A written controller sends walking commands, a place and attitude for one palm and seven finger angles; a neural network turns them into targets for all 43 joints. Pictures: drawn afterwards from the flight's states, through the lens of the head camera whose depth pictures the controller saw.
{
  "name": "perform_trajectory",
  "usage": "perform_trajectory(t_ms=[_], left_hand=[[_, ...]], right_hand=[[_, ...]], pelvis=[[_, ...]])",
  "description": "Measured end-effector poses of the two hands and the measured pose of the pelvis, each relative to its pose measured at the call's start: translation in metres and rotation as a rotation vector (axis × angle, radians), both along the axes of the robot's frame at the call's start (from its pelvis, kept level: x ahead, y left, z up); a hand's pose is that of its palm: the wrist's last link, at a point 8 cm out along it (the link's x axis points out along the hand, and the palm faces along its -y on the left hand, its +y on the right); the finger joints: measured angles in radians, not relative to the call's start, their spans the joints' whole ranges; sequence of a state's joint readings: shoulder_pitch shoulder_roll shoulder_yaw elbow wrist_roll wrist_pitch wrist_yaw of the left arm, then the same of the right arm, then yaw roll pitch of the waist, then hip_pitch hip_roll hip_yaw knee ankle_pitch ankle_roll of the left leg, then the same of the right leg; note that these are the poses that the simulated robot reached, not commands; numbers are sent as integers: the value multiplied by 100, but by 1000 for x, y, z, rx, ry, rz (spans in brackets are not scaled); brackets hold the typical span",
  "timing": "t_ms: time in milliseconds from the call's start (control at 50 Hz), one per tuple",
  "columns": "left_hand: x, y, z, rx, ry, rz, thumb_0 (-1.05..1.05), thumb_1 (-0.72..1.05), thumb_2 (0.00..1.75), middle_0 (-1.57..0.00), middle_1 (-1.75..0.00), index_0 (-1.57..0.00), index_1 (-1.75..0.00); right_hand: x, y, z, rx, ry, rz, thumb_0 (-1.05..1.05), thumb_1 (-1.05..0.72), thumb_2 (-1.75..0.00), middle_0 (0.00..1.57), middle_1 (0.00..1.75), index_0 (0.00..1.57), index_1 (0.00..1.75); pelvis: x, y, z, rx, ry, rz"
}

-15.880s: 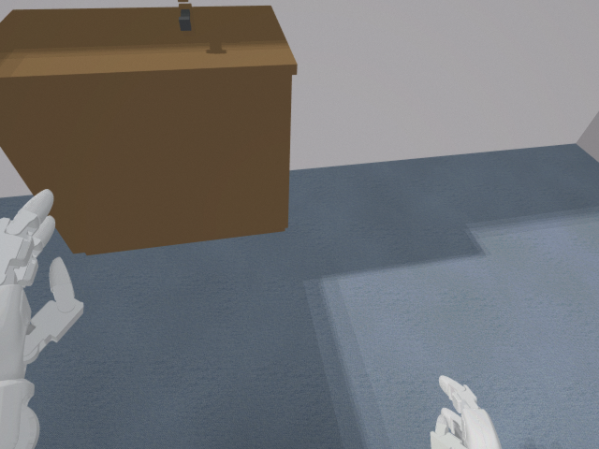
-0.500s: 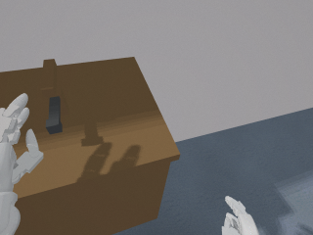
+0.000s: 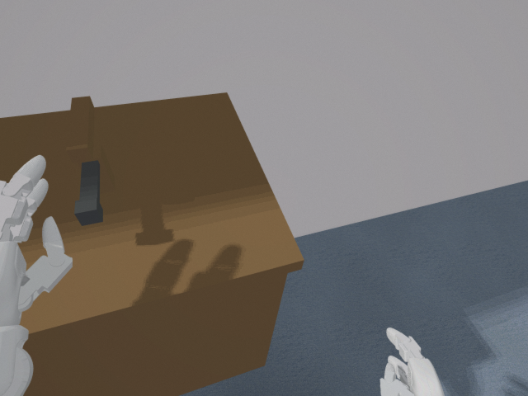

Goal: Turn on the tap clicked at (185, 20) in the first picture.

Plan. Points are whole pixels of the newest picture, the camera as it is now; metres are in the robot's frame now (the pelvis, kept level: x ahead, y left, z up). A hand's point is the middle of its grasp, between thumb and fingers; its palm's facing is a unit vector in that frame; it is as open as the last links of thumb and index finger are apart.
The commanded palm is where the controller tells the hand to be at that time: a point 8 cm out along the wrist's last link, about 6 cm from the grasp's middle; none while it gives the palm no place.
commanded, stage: look again from close up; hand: left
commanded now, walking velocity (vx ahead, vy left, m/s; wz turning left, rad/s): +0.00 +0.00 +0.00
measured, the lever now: (89, 211) +0.32 +0.29 +0.11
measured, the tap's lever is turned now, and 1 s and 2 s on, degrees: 0 0 0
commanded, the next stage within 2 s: turn the palm inward beside the body in 0.02 s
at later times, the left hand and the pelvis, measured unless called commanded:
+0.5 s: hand (93, 286) +0.20 +0.21 +0.14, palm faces +0.43 -0.85 -0.32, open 7.4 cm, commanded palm +0.15 +0.26 +0.17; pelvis -0.01 -0.06 -0.01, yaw +3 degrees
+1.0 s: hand (83, 273) +0.20 +0.22 +0.16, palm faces +0.53 -0.80 -0.28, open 7.4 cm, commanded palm +0.14 +0.25 +0.16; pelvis +0.02 -0.07 -0.02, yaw +2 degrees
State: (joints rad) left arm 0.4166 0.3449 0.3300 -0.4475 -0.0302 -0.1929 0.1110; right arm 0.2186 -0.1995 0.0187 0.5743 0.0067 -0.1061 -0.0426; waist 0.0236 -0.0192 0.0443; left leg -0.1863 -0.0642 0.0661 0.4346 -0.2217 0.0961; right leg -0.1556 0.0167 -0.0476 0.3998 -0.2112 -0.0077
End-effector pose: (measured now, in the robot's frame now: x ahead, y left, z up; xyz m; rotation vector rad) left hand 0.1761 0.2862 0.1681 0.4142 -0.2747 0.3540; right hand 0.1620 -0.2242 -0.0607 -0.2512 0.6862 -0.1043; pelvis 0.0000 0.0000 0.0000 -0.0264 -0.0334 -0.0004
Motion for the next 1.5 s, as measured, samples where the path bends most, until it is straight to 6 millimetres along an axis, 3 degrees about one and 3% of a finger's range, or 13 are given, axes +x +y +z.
perform_trajectory(t_ms=[140,180,240,340,440,580,660,760,840,1000,1160,1360,1500], left_hand=[[5,-3,10,51,-25,-5,1,89,90,-21,-31,-21,-30],[17,8,27,160,-60,7,1,89,90,-21,-31,-22,-30],[30,22,40,65,-77,59,1,89,90,-21,-31,-22,-30],[29,3,15,-78,99,48,1,90,90,-20,-30,-21,-30],[-1,-33,-17,-66,187,19,1,90,90,-20,-31,-21,-30],[-40,-23,2,-44,-45,223,1,89,90,-21,-31,-22,-30],[-35,-20,5,-76,10,276,1,89,90,-20,-31,-21,-30],[-10,-45,-4,-85,155,183,1,90,90,-20,-30,-21,-30],[-2,-60,-3,-98,134,122,1,90,90,-20,-31,-21,-30],[-19,-31,-1,-122,97,205,1,89,90,-21,-31,-22,-30],[-26,-36,-24,-205,135,132,1,90,90,-20,-31,-21,-30],[-44,-26,-7,-199,50,164,1,90,90,-21,-31,-21,-30],[-59,-28,-21,-274,140,183,1,90,90,-20,-31,-21,-30]], right_hand=[[8,0,-1,-5,4,24,1,-90,-90,20,30,20,30],[10,3,-9,-29,29,103,1,-90,-90,20,30,20,30],[14,2,-21,4,70,145,1,-90,-90,20,30,20,30],[26,-12,-25,60,37,119,1,-90,-90,20,30,20,30],[34,-33,-17,39,4,115,1,-90,-90,20,30,20,30],[37,-64,-20,-28,9,152,1,-90,-90,20,30,20,30],[38,-75,-35,-14,20,128,1,-90,-90,20,30,20,30],[37,-79,-47,37,28,72,1,-90,-90,20,30,20,30],[35,-79,-49,73,29,26,1,-90,-90,20,30,20,30],[31,-84,-45,45,24,-21,1,-90,-90,20,30,20,30],[35,-62,-32,-10,-39,16,1,-90,-90,20,30,20,30],[39,-5,-19,64,-129,98,1,-90,-90,20,30,20,30],[35,17,-15,82,-134,139,1,-90,-90,20,30,20,30]], pelvis=[[2,-5,-1,-2,6,20],[-1,-10,-4,12,11,49],[-2,-16,-7,38,25,43],[-1,-23,-8,37,30,27],[-5,-43,-12,39,33,28],[-13,-77,-20,24,15,81],[-16,-84,-23,13,2,102],[-13,-87,-24,26,13,100],[-3,-87,-24,49,38,61],[15,-74,-23,42,55,40],[10,-50,-21,32,59,54],[-3,-31,-20,22,28,56],[-16,-26,-18,24,-7,64]])
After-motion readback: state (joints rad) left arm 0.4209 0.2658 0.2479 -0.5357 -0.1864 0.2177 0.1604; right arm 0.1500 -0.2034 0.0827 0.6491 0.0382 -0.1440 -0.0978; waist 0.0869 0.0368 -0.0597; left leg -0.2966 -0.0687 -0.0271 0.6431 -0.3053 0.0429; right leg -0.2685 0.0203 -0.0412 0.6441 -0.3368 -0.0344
